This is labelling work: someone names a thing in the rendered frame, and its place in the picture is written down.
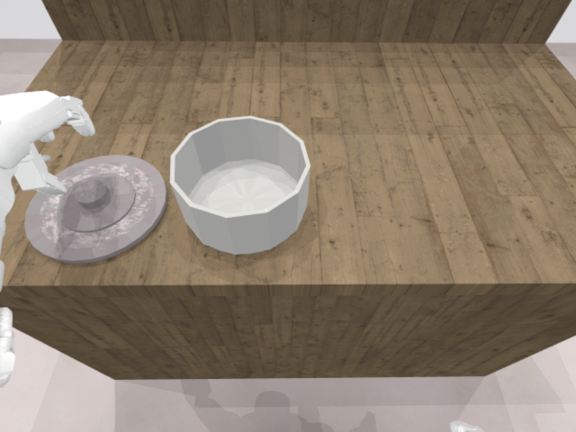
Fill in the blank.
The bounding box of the table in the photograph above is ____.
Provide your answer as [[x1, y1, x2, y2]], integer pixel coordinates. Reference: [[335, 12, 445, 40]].
[[0, 0, 576, 380]]

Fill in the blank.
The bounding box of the lid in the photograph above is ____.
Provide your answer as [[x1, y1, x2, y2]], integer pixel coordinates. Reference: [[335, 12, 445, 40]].
[[24, 155, 167, 264]]

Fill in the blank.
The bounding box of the robot left hand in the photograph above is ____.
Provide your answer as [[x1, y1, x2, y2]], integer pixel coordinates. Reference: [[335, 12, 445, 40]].
[[0, 91, 95, 195]]

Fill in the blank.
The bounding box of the robot left forearm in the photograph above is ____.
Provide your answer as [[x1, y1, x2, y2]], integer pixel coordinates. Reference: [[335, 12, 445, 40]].
[[0, 113, 31, 292]]

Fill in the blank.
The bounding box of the knob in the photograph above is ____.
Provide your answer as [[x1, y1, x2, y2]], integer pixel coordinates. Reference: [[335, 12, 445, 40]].
[[75, 180, 110, 209]]

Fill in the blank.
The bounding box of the pot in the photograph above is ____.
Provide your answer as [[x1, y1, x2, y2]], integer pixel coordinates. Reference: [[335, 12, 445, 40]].
[[170, 116, 311, 255]]

